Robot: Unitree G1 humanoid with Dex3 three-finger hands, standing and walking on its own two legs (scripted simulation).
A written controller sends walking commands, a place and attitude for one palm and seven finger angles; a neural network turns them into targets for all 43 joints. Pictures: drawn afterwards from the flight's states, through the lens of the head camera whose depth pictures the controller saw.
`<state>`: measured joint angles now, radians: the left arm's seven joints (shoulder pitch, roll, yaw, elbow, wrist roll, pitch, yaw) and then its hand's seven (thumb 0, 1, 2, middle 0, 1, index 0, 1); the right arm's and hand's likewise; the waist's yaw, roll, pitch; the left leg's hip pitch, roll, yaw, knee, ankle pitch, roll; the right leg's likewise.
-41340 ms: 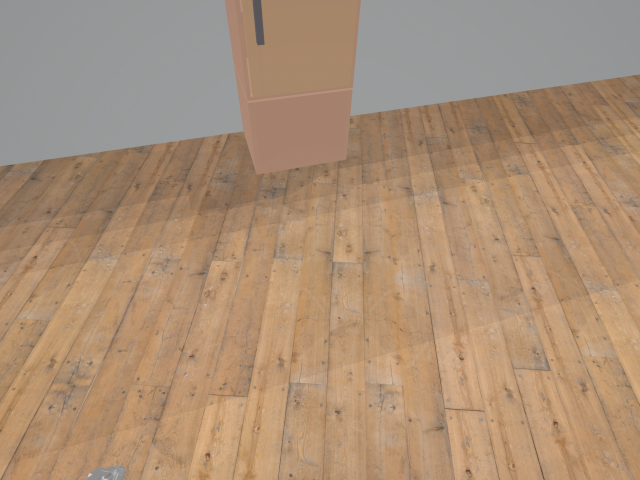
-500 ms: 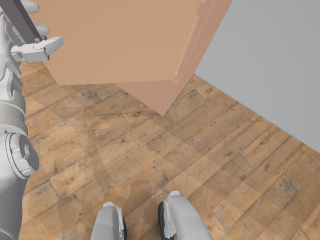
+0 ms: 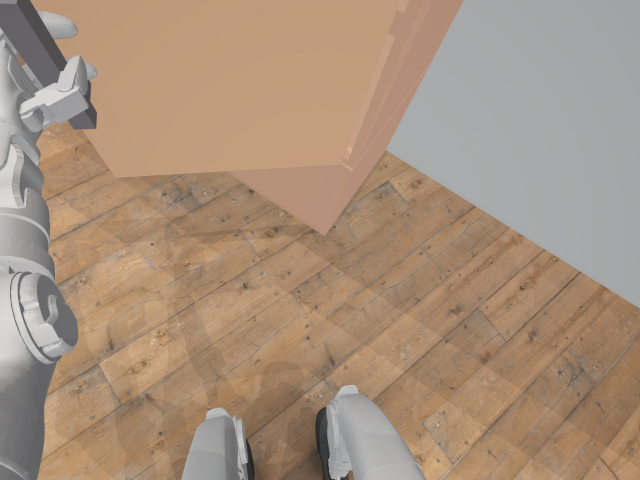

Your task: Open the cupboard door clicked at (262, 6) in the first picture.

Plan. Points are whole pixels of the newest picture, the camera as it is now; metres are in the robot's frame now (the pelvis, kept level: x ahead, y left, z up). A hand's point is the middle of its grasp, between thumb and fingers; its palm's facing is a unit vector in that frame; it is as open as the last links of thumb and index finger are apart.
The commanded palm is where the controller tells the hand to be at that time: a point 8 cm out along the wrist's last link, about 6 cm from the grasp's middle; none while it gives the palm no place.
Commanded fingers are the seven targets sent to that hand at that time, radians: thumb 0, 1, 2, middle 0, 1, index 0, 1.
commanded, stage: pull the door open along its arc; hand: left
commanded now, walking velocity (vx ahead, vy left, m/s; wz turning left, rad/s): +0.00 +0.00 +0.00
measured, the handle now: (53, 52) +0.60 +0.24 +0.06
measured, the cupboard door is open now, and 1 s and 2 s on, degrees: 42 79 83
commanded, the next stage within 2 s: open thumb and fingers to let go in 1.00 s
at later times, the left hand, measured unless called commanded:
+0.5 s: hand (103, 177) +0.44 +0.18 +0.07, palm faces +0.23 -0.97 +0.07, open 6.3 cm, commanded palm +0.38 +0.22 +0.06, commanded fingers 0.00 0.90 0.90 -0.40 -1.35 -0.40 -1.35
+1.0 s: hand (208, 282) +0.33 +0.08 +0.07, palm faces +0.42 -0.91 +0.01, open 6.4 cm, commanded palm +0.26 +0.11 +0.06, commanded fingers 0.00 0.90 0.90 -0.40 -1.35 -0.40 -1.35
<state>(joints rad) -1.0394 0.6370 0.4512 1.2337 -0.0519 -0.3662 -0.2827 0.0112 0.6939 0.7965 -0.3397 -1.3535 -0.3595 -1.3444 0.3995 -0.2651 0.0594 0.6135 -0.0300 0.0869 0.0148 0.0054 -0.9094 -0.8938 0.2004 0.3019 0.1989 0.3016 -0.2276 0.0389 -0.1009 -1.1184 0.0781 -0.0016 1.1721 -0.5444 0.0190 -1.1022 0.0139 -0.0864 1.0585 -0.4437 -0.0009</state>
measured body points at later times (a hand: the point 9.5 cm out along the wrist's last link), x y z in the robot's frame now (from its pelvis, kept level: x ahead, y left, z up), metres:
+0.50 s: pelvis +0.02 +0.00 +0.03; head +0.14 +0.02 +0.46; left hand +0.42 +0.23 +0.06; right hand +0.10 -0.25 -0.09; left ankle -0.01 +0.10 -0.65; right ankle +0.02 -0.13 -0.65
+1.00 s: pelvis +0.00 -0.03 +0.03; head +0.06 -0.04 +0.47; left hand +0.30 +0.13 +0.07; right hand +0.15 -0.25 -0.09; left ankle -0.01 +0.10 -0.65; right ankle +0.02 -0.13 -0.65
